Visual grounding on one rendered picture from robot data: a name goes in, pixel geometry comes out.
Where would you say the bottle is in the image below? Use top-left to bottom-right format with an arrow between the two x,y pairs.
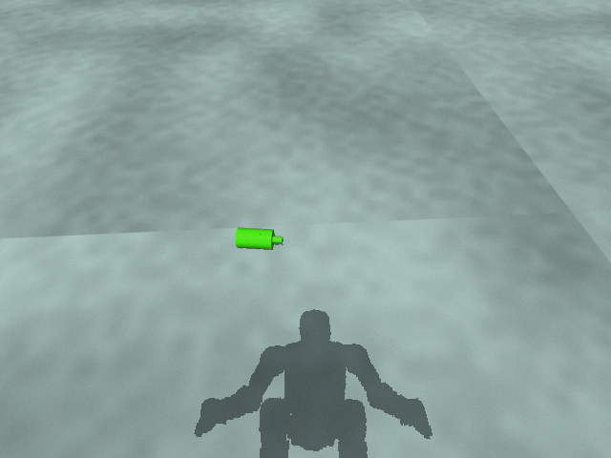
236,228 -> 283,249

